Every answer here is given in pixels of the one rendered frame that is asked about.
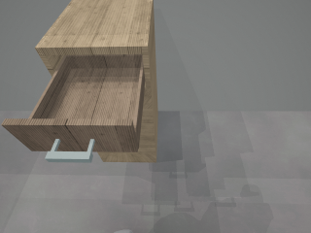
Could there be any handle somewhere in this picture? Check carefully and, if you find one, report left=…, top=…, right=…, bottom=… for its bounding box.
left=45, top=139, right=95, bottom=163

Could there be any drawer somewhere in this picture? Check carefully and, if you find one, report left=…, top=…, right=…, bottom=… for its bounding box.
left=1, top=54, right=145, bottom=152

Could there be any cabinet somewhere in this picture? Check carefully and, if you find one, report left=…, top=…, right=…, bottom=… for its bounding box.
left=35, top=0, right=158, bottom=163

